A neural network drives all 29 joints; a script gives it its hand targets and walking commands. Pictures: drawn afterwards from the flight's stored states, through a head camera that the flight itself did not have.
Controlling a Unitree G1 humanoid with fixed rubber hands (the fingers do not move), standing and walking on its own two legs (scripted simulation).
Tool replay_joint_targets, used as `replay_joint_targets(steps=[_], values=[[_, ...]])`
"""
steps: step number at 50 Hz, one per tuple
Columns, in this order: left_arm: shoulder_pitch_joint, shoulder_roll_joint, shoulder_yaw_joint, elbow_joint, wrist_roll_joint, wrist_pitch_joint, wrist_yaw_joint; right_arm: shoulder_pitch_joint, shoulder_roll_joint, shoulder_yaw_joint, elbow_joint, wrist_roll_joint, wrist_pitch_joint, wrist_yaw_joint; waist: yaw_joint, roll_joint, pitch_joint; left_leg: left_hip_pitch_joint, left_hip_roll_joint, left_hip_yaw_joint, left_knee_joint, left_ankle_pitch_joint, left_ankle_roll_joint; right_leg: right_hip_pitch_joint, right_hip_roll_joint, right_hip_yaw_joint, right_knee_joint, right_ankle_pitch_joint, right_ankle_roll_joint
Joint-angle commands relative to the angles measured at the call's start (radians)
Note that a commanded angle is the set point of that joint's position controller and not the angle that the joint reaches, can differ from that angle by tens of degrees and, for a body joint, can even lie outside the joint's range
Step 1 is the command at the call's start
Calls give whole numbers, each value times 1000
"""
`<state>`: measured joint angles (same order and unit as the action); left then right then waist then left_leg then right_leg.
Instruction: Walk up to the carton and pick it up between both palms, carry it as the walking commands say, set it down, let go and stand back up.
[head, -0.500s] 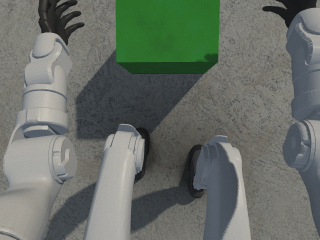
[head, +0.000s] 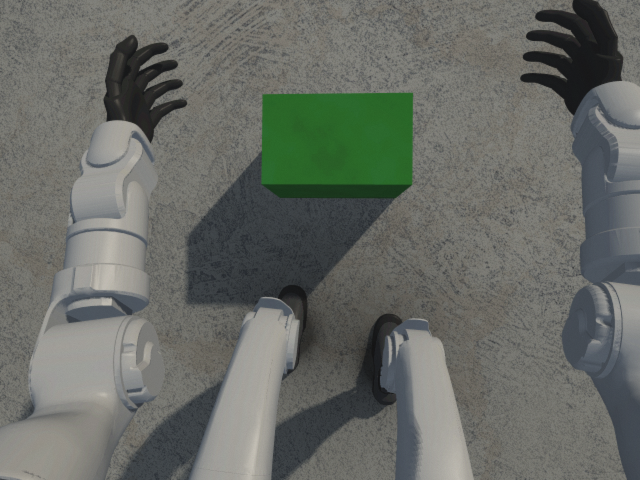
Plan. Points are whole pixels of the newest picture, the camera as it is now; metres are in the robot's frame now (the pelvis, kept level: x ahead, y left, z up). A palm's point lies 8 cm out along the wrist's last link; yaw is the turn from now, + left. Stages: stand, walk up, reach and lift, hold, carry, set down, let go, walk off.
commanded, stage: set down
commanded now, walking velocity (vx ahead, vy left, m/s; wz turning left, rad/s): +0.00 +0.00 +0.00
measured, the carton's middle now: (337, 152) +0.54 +0.05 -0.50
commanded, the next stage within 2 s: let go in 0.26 s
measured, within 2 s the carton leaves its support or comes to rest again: neither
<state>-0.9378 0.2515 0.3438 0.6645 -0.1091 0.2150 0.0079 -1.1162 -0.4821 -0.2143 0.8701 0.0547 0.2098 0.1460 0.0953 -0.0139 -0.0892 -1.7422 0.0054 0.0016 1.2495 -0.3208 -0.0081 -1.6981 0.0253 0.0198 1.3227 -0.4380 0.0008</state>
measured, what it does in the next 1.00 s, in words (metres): rises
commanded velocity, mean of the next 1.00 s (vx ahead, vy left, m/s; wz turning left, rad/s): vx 0.00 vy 0.00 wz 0.00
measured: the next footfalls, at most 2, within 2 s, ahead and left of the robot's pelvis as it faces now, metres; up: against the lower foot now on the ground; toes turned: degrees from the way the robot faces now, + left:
none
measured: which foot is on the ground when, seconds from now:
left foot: down 0.00-1.00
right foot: down 0.00-1.00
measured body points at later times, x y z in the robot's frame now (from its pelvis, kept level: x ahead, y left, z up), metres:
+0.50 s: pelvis +0.03 +0.01 +0.08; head +0.30 +0.01 +0.43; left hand +0.44 +0.26 -0.04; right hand +0.50 -0.21 -0.03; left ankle +0.10 +0.12 -0.57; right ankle +0.06 -0.11 -0.57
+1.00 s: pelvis +0.08 +0.00 +0.16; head +0.17 +0.00 +0.60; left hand +0.28 +0.24 +0.08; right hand +0.32 -0.22 +0.07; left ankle +0.10 +0.12 -0.57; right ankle +0.06 -0.11 -0.57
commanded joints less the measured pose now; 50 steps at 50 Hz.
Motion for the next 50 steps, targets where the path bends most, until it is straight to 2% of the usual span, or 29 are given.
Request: replay_joint_targets(steps=[1,8,14,20,24,26,29,34,39,44,50], values=[[-158,134,26,-117,13,-20,-4,-231,-151,-33,-106,-8,-24,7,12,-91,-964,722,-52,52,-120,349,-15,504,38,-44,-208,321,21],[-138,78,34,-64,52,-34,-11,-217,-112,-52,-28,-45,-45,24,8,-73,-822,810,-42,39,-239,323,-14,526,29,-39,-335,283,16],[-100,67,50,-57,113,-60,-8,-175,-75,-84,-9,-99,-68,14,4,-67,-853,889,-35,34,-269,399,-17,595,27,-32,-377,360,16],[62,110,31,-102,152,-91,-39,0,-26,-87,-120,-123,-84,-42,0,-65,-1024,1027,-40,26,-270,568,-15,749,24,-23,-396,531,24],[249,137,-42,-170,140,-93,-83,243,28,-70,-269,-109,-89,-96,-25,-37,-1029,1172,-47,15,-322,596,-7,839,21,-30,-451,544,24],[315,148,-74,-205,126,-98,-103,336,56,-63,-348,-94,-94,-115,-31,-25,-972,1231,-48,10,-360,578,-3,858,24,-31,-488,507,21],[413,140,-114,-240,104,-109,-116,457,90,-37,-407,-79,-104,-121,-34,4,-837,1311,-44,-4,-420,531,-6,866,26,-33,-543,420,13],[590,95,-170,-219,77,-142,-110,641,131,-2,-395,-86,-145,-115,-44,25,-572,1376,-29,-29,-512,455,-14,919,21,-35,-628,329,0],[776,71,-209,-208,68,-178,-86,826,157,25,-365,-96,-181,-110,-50,26,-412,1456,-24,-44,-593,449,-10,1020,21,-36,-699,328,-3],[978,55,-247,-262,78,-205,-76,1030,182,59,-401,-99,-203,-108,-54,23,-313,1558,-34,-44,-662,476,-6,1163,26,-28,-774,383,2],[1094,56,-266,-331,105,-208,-74,1177,192,96,-465,-88,-210,-106,-69,2,-127,1633,-41,-23,-765,379,-14,1375,10,-10,-889,382,7]])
